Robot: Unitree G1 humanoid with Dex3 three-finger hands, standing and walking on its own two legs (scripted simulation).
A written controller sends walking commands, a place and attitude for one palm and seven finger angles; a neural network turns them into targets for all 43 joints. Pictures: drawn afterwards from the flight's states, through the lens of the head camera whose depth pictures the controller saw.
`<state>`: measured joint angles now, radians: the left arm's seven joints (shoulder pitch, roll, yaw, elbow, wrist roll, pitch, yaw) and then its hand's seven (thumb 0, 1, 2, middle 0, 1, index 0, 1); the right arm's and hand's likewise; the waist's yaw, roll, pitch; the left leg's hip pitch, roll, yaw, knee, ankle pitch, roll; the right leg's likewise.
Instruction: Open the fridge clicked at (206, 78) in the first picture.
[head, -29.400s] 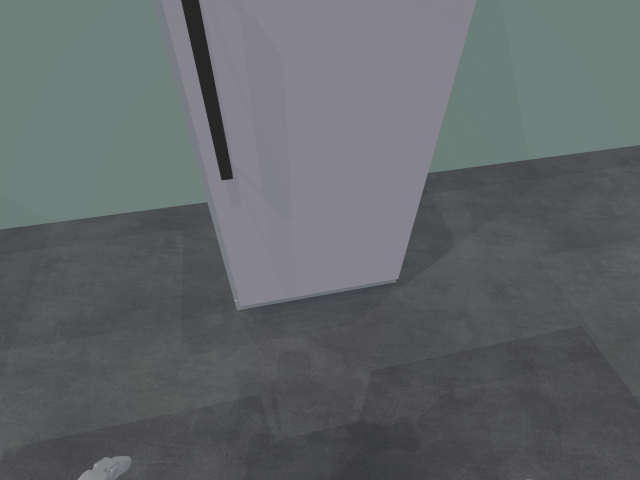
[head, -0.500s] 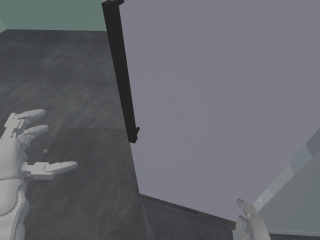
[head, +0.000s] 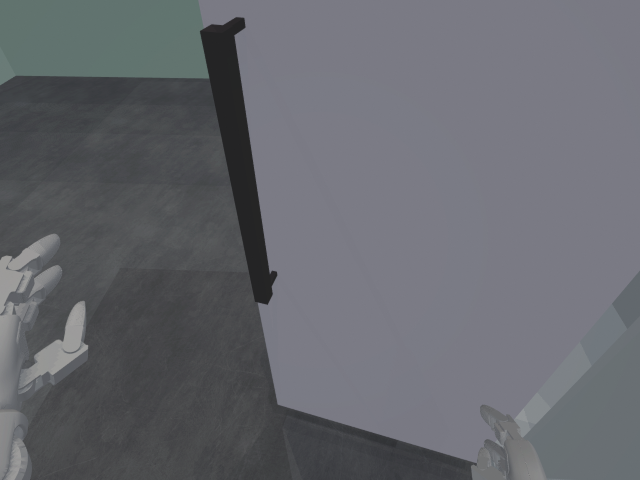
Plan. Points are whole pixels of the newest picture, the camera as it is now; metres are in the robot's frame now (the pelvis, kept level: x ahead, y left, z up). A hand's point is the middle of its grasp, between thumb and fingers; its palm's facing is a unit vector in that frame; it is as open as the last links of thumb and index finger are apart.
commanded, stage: draw the hand back to the body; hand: left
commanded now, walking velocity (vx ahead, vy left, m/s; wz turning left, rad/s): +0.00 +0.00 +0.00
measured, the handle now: (253, 191) +0.45 +0.17 +0.14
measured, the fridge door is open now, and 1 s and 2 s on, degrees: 77 77 77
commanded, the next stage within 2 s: step back with the hand held close in 0.32 s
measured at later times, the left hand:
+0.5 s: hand (83, 329) +0.19 +0.26 +0.16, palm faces +0.47 -0.79 -0.38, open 7.4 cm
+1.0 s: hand (10, 387) +0.13 +0.30 +0.16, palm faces +0.43 -0.77 -0.46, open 7.4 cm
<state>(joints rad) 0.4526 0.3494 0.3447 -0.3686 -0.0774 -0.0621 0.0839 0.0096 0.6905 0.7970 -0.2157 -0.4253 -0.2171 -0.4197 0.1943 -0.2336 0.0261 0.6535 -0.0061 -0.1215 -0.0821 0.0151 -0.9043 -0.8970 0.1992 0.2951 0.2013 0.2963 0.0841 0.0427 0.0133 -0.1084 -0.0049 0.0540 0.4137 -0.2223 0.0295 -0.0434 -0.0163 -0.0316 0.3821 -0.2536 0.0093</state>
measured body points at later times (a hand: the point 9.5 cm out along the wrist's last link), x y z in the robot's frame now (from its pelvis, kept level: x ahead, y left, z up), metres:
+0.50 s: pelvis +0.00 -0.01 +0.00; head -0.02 -0.03 +0.45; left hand +0.16 +0.30 +0.18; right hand +0.19 -0.23 -0.08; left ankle +0.01 +0.10 -0.74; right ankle -0.02 -0.12 -0.74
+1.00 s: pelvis -0.07 +0.02 -0.01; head -0.06 +0.04 +0.44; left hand +0.10 +0.33 +0.18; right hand +0.12 -0.21 -0.08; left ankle +0.01 +0.10 -0.74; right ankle -0.02 -0.12 -0.74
